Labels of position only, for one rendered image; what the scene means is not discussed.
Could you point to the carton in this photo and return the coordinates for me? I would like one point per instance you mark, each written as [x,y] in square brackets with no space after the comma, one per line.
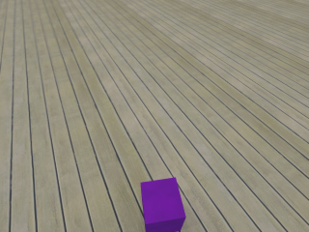
[162,205]

